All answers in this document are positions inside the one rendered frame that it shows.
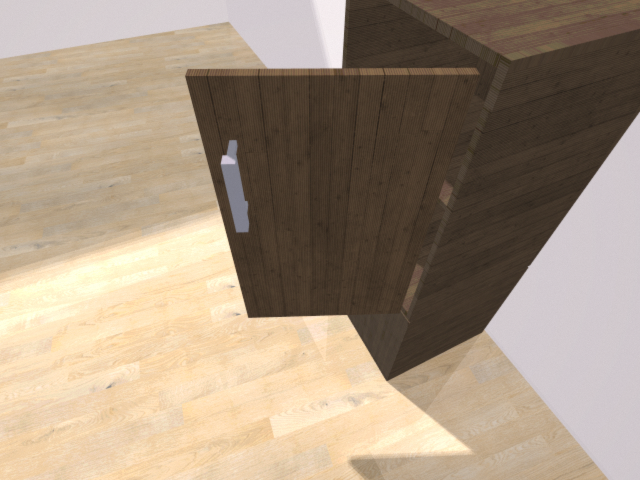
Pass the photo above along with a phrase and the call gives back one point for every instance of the cupboard door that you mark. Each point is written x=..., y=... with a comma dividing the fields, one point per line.
x=342, y=169

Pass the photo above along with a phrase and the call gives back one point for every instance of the handle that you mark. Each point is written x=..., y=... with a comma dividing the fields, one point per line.
x=231, y=174

